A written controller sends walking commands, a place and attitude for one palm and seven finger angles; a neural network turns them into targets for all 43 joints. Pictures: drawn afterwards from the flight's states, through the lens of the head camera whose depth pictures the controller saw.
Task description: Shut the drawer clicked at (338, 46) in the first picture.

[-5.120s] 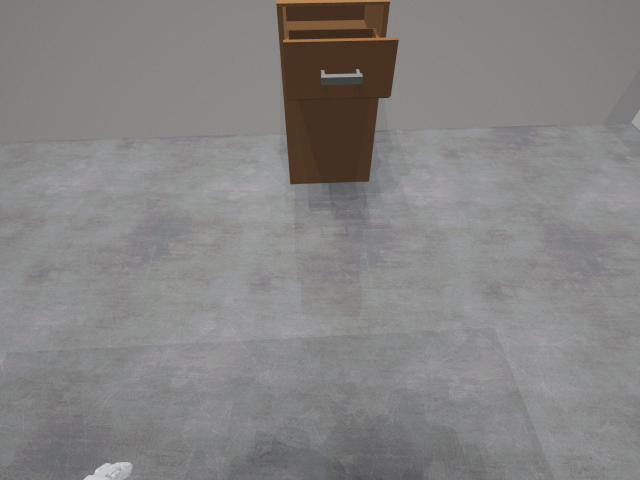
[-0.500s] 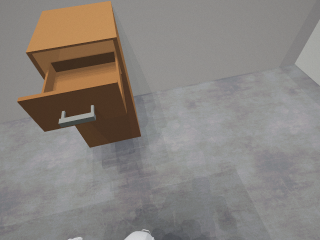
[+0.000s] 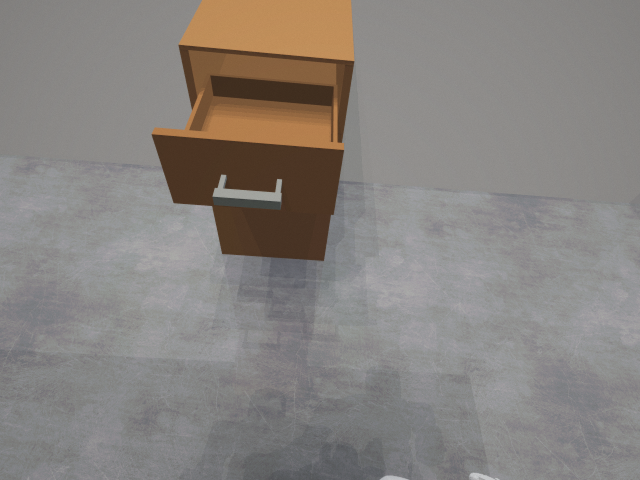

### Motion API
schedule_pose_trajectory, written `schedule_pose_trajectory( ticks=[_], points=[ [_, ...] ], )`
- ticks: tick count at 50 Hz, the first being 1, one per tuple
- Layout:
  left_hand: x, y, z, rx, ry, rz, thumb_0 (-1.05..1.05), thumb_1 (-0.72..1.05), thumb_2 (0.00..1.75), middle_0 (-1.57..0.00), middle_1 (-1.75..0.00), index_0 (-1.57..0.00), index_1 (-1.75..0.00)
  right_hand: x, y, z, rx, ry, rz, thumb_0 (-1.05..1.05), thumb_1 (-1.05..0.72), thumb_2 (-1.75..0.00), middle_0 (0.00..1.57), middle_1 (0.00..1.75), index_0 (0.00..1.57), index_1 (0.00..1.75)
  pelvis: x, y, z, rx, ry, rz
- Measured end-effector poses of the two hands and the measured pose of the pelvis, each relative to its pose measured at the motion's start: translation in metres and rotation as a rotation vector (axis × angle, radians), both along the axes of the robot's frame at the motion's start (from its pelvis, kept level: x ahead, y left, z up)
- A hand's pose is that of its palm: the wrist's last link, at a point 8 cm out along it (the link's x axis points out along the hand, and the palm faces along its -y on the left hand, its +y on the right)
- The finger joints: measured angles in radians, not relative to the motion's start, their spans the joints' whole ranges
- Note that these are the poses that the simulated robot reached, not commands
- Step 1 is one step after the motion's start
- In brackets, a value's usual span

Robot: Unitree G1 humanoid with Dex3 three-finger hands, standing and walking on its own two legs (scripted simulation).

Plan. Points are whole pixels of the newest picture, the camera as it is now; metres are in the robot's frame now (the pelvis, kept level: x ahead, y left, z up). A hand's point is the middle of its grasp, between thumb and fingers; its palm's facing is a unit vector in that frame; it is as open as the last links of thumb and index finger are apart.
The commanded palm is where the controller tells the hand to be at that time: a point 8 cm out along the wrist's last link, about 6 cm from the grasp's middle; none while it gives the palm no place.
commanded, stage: take the last steps up to it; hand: left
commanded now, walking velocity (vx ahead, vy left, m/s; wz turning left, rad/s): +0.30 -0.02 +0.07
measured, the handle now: (249, 190) +0.60 +0.19 -0.07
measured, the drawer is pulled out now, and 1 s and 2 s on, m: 0.30 0.30 0.30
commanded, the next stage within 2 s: come to a stop and stand still in 1.04 s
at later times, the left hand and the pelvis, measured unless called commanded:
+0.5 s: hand out of the picture +0.11 +0.14 -0.15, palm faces +0.09 -0.97 -0.24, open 7.2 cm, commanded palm none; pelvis +0.08 -0.05 +0.00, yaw +3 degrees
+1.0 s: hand (201, 441) +0.18 +0.19 -0.18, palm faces +0.13 -0.98 -0.15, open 7.3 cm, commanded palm none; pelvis +0.24 +0.02 +0.00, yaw +2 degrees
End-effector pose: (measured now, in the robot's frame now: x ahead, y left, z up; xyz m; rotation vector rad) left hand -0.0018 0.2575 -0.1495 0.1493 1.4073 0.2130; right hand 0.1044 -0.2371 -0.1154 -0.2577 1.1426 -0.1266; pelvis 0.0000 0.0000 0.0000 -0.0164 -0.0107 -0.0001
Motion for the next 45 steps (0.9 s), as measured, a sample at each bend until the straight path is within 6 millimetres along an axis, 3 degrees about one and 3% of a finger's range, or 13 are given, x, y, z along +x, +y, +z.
schedule_pose_trajectory(
  ticks=[4, 9, 16, 20, 25, 31, 36, 42, 45],
  points=[
    [0.013, 0.004, 0.009, -0.002, -0.039, -0.016, 0.01, 0.91, 0.9, -0.19, -0.3, -0.2, -0.3, -0.019, 0.011, -0.001, 0.027, 0.025, -0.019, 0.0, -0.91, -0.9, 0.2, 0.3, 0.21, 0.3, 0.005, 0.004, 0.006, -0.001, -0.002, 0.01],
    [0.042, -0.005, 0.016, -0.004, -0.089, -0.045, 0.0, 0.91, 0.9, -0.19, -0.3, -0.2, -0.3, -0.056, 0.004, -0.01, 0.038, 0.106, -0.08, 0.0, -0.93, -0.9, 0.2, 0.3, 0.21, 0.3, 0.015, 0.001, 0.008, 0.015, -0.002, 0.02],
    [0.104, -0.04, 0.022, -0.003, -0.176, -0.103, 0.0, 0.91, 0.9, -0.19, -0.3, -0.2, -0.3, -0.111, -0.015, -0.031, 0.079, 0.298, -0.163, 0.0, -0.92, -0.9, 0.2, 0.3, 0.21, 0.3, 0.039, -0.021, 0.0, 0.039, -0.005, 0.018],
    [0.122, -0.062, 0.02, 0.003, -0.234, -0.086, 0.0, 0.91, 0.9, -0.19, -0.3, -0.2, -0.3, -0.117, -0.027, -0.042, 0.102, 0.385, -0.164, 0.0, -0.92, -0.9, 0.2, 0.3, 0.2, 0.3, 0.056, -0.036, -0.007, 0.028, -0.019, 0.039],
    [0.105, -0.07, 0.027, 0.02, -0.172, -0.011, -0.01, 0.94, 0.9, -0.2, -0.3, -0.21, -0.3, -0.067, -0.039, -0.033, 0.108, 0.333, -0.142, 0.01, -0.91, -0.9, 0.19, 0.3, 0.2, 0.3, 0.082, -0.045, 0.005, 0.03, -0.019, 0.047],
    [0.073, -0.081, 0.023, -0.021, -0.014, 0.038, 0.0, 0.93, 0.9, -0.2, -0.3, -0.21, -0.3, 0.022, -0.036, -0.027, 0.108, 0.202, -0.094, 0.01, -0.91, -0.9, 0.19, 0.3, 0.2, 0.3, 0.114, -0.042, 0.009, 0.019, -0.011, 0.059],
    [0.057, -0.087, 0.016, -0.077, 0.095, 0.106, 0.0, 0.92, 0.9, -0.2, -0.3, -0.2, -0.3, 0.105, -0.016, -0.023, 0.104, 0.119, -0.015, 0.0, -0.92, -0.9, 0.19, 0.3, 0.2, 0.3, 0.146, -0.027, 0.005, 0.005, -0.004, 0.069],
    [0.064, -0.073, -0.005, -0.135, 0.21, 0.168, 0.0, 0.91, 0.9, -0.2, -0.3, -0.21, -0.3, 0.205, 0.024, -0.024, 0.075, -0.013, 0.076, 0.0, -0.91, -0.9, 0.19, 0.3, 0.2, 0.3, 0.193, 0.004, -0.014, -0.01, 0.001, 0.066],
    [0.091, -0.055, -0.01, -0.133, 0.215, 0.149, 0.0, 0.91, 0.9, -0.2, -0.3, -0.21, -0.3, 0.227, 0.039, -0.022, 0.07, -0.055, 0.066, 0.0, -0.91, -0.9, 0.19, 0.3, 0.2, 0.3, 0.209, 0.014, -0.015, 0.008, -0.011, 0.051]
  ],
)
